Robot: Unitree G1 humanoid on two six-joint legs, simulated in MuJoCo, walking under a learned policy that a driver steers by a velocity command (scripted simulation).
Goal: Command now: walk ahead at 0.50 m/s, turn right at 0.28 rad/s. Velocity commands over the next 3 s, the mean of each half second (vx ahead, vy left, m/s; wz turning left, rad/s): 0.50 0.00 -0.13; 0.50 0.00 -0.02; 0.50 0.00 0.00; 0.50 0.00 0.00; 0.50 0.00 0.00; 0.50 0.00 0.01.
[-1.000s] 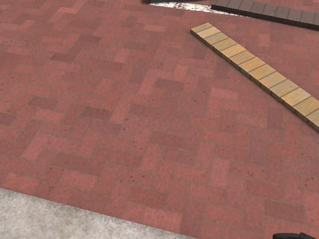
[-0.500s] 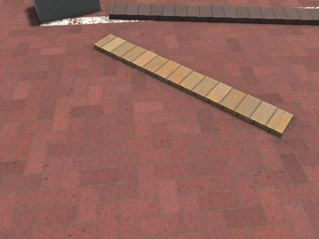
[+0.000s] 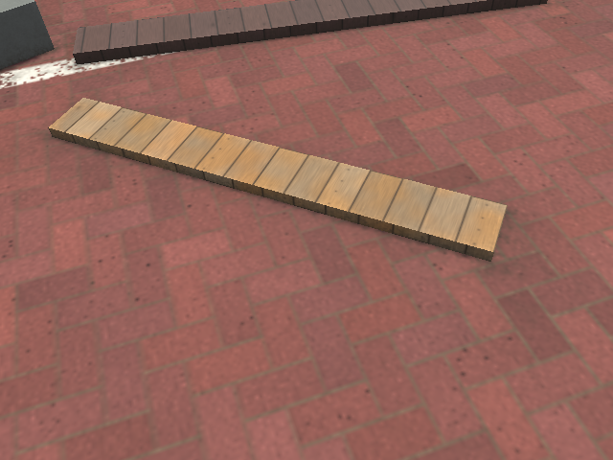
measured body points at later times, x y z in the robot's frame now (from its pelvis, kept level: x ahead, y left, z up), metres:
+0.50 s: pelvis +0.29 +0.11 -0.12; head +0.31 +0.13 +0.33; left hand +0.48 +0.33 -0.23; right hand +0.23 -0.11 -0.26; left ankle +0.22 +0.20 -0.86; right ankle +0.48 -0.04 -0.79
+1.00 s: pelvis +0.59 +0.10 -0.11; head +0.62 +0.10 +0.33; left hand +0.60 +0.37 -0.25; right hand +0.76 -0.16 -0.22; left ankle +0.76 +0.28 -0.80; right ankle +0.54 +0.01 -0.86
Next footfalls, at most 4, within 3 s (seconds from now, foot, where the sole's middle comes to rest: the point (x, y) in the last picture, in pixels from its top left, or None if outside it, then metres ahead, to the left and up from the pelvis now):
0.20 left None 0.26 0.20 -0.90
0.68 right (337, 458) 0.58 0.01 -0.90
1.16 left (246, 357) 0.85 0.25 -0.90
1.70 right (333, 273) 1.14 0.02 -0.90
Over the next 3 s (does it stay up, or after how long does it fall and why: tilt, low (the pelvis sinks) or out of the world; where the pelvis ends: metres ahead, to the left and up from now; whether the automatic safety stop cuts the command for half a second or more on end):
stays up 1.56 0.12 -0.07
